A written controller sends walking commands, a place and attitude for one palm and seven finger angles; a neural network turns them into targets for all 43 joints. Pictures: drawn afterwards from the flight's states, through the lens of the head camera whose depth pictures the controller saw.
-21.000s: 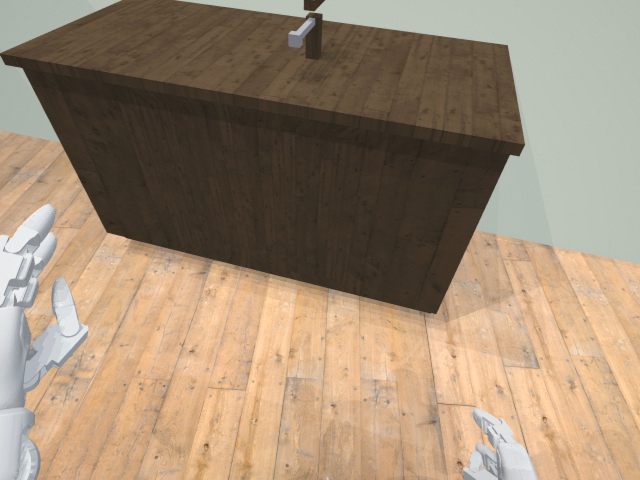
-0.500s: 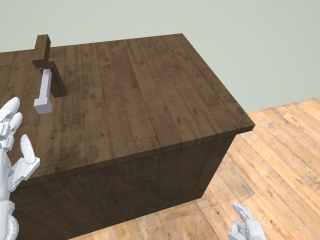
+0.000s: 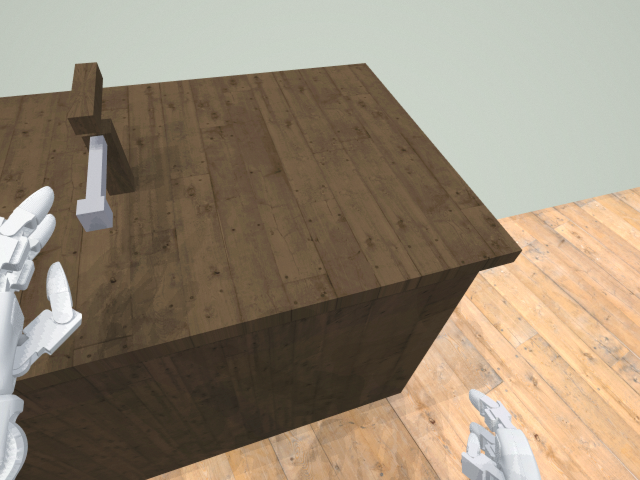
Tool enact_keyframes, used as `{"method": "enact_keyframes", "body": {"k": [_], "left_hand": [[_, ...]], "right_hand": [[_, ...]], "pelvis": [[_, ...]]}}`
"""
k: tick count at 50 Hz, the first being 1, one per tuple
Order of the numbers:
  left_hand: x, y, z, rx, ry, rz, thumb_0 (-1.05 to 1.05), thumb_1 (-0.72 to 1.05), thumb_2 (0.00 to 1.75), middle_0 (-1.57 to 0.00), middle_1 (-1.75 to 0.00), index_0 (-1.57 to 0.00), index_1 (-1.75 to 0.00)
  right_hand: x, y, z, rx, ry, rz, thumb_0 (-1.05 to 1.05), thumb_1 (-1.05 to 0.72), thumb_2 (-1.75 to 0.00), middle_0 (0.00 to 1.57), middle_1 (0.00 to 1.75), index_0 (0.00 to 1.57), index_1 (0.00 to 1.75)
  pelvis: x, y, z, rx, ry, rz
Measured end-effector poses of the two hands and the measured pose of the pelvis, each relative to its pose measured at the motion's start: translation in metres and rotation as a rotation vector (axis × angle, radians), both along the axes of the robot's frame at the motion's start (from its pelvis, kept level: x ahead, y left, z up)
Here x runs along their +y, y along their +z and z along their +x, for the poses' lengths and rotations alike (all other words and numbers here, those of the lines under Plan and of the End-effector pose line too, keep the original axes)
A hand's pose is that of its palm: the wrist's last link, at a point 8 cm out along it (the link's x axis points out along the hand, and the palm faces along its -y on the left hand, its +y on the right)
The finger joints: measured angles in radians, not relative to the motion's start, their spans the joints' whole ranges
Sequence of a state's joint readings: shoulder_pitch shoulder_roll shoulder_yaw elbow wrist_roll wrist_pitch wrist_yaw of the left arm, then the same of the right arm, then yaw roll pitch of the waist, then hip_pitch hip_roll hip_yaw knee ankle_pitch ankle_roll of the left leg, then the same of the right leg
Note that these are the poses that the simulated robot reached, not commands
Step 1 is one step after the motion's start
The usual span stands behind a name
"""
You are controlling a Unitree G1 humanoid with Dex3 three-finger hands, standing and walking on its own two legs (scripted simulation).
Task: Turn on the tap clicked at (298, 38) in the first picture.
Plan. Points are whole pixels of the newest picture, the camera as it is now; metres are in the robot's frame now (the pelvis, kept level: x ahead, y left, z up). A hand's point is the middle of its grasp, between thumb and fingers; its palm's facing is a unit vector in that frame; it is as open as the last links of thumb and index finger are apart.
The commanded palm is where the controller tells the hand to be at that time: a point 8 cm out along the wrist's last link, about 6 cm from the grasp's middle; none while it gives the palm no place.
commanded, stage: come to a stop and stand still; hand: left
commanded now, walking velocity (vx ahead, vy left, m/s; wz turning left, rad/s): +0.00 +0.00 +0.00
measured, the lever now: (95, 213) +0.35 +0.30 +0.14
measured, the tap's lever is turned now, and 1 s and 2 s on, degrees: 0 0 0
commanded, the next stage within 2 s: look again from close up in 0.08 s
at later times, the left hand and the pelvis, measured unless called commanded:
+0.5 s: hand (54, 316) +0.21 +0.26 +0.17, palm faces +0.41 -0.85 -0.33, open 7.4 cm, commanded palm +0.15 +0.29 +0.18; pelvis -0.01 +0.01 +0.00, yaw +0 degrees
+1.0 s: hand (68, 345) +0.19 +0.23 +0.17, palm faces +0.53 -0.80 -0.29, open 7.4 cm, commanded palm +0.14 +0.27 +0.18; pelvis -0.03 -0.04 -0.01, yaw +3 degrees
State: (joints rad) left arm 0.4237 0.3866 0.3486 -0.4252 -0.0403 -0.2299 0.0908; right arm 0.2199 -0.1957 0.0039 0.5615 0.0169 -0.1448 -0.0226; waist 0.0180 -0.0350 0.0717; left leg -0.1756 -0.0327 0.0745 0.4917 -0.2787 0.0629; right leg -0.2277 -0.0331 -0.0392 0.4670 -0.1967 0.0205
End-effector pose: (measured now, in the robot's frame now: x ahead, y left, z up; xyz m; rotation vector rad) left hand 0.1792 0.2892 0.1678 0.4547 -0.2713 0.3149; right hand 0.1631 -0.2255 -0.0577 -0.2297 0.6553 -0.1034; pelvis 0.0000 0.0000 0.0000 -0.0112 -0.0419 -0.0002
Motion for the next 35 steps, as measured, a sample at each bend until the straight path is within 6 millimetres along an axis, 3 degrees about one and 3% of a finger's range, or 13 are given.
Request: {"method": "enact_keyframes", "body": {"k": [5, 15, 30, 33, 35], "left_hand": [[0.015, 0.011, -0.009, -0.094, 0.077, -0.027, 0.02, 0.88, 0.90, -0.21, -0.31, -0.21, -0.31], [0.007, -0.002, -0.007, -0.062, 0.051, -0.080, 0.02, 0.89, 0.90, -0.21, -0.30, -0.21, -0.30], [0.007, 0.007, -0.012, -0.058, 0.041, -0.034, 0.02, 0.89, 0.90, -0.21, -0.30, -0.21, -0.30], [0.018, 0.028, -0.001, -0.091, 0.039, 0.092, 0.02, 0.88, 0.90, -0.21, -0.31, -0.21, -0.31], [0.031, 0.040, 0.006, -0.104, 0.077, 0.028, 0.02, 0.88, 0.90, -0.21, -0.31, -0.21, -0.31]], "right_hand": [[0.009, 0.001, 0.002, 0.001, 0.044, -0.009, 0.02, -0.91, -0.90, 0.20, 0.30, 0.20, 0.30], [0.022, 0.007, 0.004, -0.024, 0.061, 0.008, 0.02, -0.91, -0.90, 0.20, 0.30, 0.20, 0.30], [0.011, -0.001, -0.012, 0.030, 0.029, -0.002, 0.02, -0.91, -0.90, 0.20, 0.30, 0.20, 0.30], [0.014, -0.006, -0.014, 0.057, 0.112, -0.041, 0.02, -0.91, -0.90, 0.20, 0.30, 0.20, 0.30], [0.013, -0.012, -0.013, 0.079, 0.160, -0.033, 0.02, -0.91, -0.90, 0.20, 0.30, 0.20, 0.30]], "pelvis": [[0.002, 0.000, -0.003, -0.011, 0.004, -0.007], [0.006, 0.002, -0.007, -0.014, -0.002, -0.012], [0.006, 0.002, -0.009, -0.016, 0.000, -0.012], [0.000, -0.001, -0.013, -0.011, 0.050, -0.002], [-0.002, -0.002, -0.015, -0.009, 0.053, 0.007]]}}
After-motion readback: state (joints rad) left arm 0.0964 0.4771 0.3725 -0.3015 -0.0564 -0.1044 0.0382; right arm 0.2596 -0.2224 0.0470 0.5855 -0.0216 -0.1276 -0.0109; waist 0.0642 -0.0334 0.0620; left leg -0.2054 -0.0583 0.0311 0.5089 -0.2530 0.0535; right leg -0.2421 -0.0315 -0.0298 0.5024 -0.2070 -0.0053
